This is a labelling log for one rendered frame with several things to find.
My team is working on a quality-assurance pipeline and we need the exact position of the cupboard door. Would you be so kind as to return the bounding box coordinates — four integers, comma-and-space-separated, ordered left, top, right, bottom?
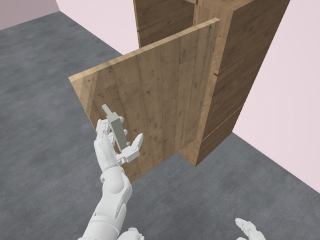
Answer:
68, 18, 221, 183

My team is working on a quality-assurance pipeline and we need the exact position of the left robot forearm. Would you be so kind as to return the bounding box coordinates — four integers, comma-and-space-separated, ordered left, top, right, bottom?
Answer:
78, 166, 132, 240

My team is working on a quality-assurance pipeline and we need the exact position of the robot left hand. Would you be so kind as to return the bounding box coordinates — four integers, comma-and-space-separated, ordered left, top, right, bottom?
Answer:
94, 116, 144, 173

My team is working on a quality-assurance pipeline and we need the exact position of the robot right hand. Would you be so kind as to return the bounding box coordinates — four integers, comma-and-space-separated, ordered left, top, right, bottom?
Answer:
235, 218, 266, 240

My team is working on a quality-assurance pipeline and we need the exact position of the handle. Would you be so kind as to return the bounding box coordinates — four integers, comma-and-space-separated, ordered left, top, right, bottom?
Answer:
102, 104, 128, 153

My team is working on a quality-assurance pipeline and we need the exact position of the robot left shin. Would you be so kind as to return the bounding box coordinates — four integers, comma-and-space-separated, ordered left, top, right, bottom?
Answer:
128, 227, 138, 232

